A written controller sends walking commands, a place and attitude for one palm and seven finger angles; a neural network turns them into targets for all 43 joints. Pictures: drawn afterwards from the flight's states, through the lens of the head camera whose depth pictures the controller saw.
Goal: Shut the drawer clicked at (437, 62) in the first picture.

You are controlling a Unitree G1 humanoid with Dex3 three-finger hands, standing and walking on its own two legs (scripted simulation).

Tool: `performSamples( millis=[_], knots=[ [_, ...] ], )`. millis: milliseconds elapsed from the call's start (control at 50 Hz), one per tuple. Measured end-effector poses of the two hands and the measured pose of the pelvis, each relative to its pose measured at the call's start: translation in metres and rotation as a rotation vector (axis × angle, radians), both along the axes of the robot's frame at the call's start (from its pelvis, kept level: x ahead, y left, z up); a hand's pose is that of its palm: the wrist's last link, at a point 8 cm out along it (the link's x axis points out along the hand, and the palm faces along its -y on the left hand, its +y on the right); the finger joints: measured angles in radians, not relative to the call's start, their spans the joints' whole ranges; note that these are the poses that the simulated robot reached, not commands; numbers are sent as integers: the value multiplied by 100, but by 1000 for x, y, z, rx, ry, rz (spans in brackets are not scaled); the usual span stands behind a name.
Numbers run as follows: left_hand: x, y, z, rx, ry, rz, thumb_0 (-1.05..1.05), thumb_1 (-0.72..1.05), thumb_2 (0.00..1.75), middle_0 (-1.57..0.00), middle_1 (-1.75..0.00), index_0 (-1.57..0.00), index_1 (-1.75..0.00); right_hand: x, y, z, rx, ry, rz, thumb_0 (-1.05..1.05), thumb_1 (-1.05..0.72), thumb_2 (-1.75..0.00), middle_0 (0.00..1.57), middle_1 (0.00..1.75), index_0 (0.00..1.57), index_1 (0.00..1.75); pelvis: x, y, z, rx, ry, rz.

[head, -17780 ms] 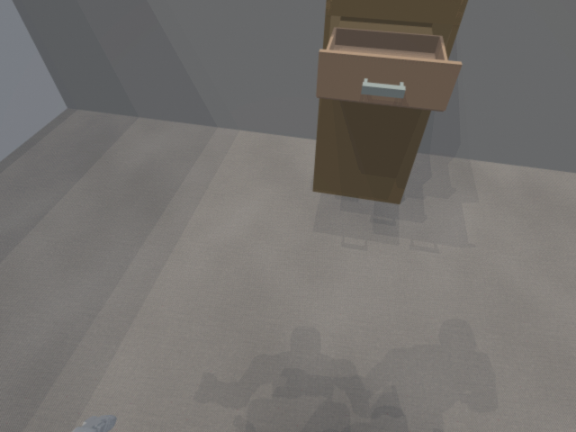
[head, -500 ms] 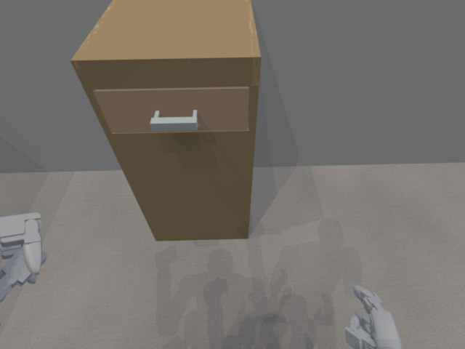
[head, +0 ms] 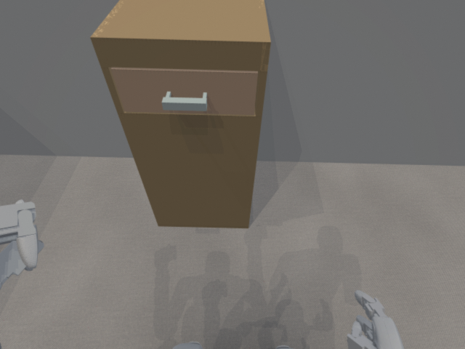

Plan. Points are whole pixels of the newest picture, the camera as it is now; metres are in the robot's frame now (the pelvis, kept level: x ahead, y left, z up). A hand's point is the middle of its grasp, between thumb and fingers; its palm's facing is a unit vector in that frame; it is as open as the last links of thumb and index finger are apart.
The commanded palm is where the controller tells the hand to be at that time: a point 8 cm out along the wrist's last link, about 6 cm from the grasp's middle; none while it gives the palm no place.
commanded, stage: step back with the hand held close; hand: left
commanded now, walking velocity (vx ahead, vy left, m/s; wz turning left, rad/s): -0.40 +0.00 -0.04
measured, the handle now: (185, 99) +0.73 +0.18 +0.01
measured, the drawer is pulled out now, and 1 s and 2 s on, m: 0.00 0.00 0.00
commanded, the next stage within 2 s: stop stepping back and stand still in 0.44 s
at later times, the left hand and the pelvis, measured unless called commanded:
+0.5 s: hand out of the picture +0.11 +0.26 +0.18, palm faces +0.33 -0.81 -0.49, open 3.2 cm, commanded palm +0.04 +0.30 +0.19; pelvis -0.09 +0.02 +0.02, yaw +0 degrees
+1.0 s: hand out of the picture +0.04 +0.24 +0.18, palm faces +0.32 -0.86 -0.40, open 3.2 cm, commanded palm -0.03 +0.28 +0.19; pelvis -0.19 +0.02 +0.01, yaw -6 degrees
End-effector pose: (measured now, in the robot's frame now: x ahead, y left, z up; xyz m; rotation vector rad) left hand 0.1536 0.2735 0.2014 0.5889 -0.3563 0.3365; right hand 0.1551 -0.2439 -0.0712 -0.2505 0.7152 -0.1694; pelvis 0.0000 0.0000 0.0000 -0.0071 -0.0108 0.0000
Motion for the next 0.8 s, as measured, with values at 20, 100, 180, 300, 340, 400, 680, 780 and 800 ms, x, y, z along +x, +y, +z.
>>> performSamples(
  millis=[20,100,180,300,340,400,680,780,800],
  knots=[
    [-2,-1,0,-9,-5,-10,1,89,90,-141,-160,-141,-160,-3,0,0,-4,5,-3,2,-90,-90,20,30,20,30,-3,1,0,0,2,0],
    [-8,2,-1,-5,-9,-43,1,89,90,-141,-160,-141,-160,-16,1,4,-16,2,-29,2,-90,-90,20,30,20,30,-16,7,0,-6,6,-4],
    [-20,9,3,51,-3,-25,1,89,90,-141,-160,-141,-160,-28,6,6,1,-21,-42,2,-90,-90,20,30,20,30,-24,4,2,-40,14,35],
    [-48,8,0,28,5,8,1,89,90,-141,-160,-141,-160,-35,10,-1,3,7,38,2,-90,-90,20,30,20,30,-42,-2,1,-40,51,39],
    [-55,7,-1,0,27,-8,1,89,90,-141,-160,-141,-160,-39,13,1,1,28,38,2,-90,-90,20,30,20,30,-49,2,5,-35,46,39],
    [-64,14,-2,-16,44,-30,1,89,90,-141,-160,-141,-160,-45,19,9,-14,27,26,2,-90,-90,20,30,20,30,-57,11,8,-37,56,33],
    [-127,13,7,-76,63,-85,1,89,90,-141,-160,-141,-160,-122,43,42,33,-115,39,1,-90,-90,20,30,20,30,-143,15,21,-49,48,-55],
    [-156,1,8,-54,65,-118,1,89,90,-141,-160,-141,-160,-174,25,23,13,-45,0,1,-90,-90,20,31,20,30,-174,13,13,-16,31,-100],
    [-160,1,9,-64,52,-119,1,89,90,-141,-160,-141,-160,-187,21,20,8,-20,-27,1,-90,-90,20,31,20,30,-175,14,14,-13,27,-103]
  ],
)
